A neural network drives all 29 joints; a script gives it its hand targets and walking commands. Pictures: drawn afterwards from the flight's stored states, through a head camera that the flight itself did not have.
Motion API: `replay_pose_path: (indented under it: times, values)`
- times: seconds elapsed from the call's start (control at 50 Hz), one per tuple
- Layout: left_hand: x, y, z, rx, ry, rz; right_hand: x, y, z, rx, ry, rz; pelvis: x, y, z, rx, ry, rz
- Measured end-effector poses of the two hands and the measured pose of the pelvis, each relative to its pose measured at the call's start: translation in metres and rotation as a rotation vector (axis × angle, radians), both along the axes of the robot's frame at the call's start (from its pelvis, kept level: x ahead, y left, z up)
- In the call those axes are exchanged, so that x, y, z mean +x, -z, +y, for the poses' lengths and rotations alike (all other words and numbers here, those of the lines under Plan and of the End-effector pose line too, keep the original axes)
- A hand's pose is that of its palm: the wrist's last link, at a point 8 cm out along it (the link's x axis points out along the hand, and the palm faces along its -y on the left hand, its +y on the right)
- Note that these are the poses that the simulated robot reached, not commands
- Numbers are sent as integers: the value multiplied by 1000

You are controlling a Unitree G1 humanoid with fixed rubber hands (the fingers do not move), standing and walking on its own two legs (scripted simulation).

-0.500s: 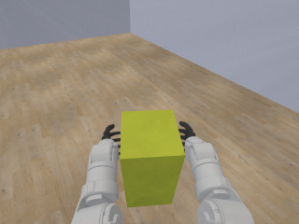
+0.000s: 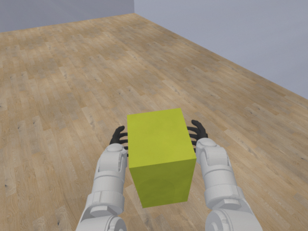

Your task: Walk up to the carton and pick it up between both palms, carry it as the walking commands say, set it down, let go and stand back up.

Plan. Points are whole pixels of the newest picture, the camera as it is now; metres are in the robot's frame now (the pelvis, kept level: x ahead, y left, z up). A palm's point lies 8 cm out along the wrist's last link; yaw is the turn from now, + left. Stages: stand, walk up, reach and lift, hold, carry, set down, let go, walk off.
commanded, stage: reach and lift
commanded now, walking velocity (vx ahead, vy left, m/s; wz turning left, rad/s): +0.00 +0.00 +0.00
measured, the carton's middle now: (160, 162) +0.32 +0.02 -0.02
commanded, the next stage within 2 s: hold in 0.86 s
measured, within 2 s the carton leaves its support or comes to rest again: neither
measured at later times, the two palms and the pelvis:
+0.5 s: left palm (113, 154) +0.29 +0.15 +0.07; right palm (204, 154) +0.30 -0.09 +0.07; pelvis -0.02 +0.01 +0.00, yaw +0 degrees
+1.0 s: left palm (116, 155) +0.29 +0.14 +0.06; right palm (206, 154) +0.30 -0.10 +0.07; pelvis -0.01 +0.00 +0.00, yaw +0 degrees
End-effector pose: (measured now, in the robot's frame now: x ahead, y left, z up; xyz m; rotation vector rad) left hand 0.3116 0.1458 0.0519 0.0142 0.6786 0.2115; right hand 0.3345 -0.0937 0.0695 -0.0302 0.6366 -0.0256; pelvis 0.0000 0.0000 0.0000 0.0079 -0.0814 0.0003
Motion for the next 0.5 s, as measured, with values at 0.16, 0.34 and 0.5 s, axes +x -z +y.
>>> replay_pose_path:
  times: [0.16,0.34,0.5]
  values:
    - [-14,5,1,-10,0,21,-14,5,1,-10,2,21,-1,-3,1,-2,-1,3]
    - [-27,-7,4,-19,-5,-11,-31,-3,4,-10,1,-10,-16,-2,4,-6,0,-20]
    - [-25,-16,0,-39,0,-33,-38,-5,-1,-16,15,-29,-24,-1,6,-7,-1,-30]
